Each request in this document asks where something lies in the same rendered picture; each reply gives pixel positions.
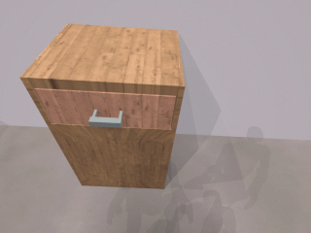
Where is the drawer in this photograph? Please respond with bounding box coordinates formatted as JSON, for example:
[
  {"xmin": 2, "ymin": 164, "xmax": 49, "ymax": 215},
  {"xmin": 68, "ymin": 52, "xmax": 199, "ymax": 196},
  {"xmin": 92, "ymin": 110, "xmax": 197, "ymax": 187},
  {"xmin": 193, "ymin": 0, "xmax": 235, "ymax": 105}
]
[{"xmin": 34, "ymin": 88, "xmax": 176, "ymax": 129}]

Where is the handle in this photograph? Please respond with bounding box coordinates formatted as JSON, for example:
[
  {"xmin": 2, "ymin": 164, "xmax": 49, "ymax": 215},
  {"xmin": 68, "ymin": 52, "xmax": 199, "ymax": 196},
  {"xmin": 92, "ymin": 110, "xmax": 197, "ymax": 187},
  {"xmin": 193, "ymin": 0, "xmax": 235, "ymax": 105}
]
[{"xmin": 88, "ymin": 110, "xmax": 123, "ymax": 128}]

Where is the cabinet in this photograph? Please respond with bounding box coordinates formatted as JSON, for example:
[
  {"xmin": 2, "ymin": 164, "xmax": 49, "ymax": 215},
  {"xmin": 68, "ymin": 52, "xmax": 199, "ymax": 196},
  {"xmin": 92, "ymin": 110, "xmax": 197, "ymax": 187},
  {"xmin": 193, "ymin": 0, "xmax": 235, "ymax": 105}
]
[{"xmin": 20, "ymin": 23, "xmax": 186, "ymax": 189}]

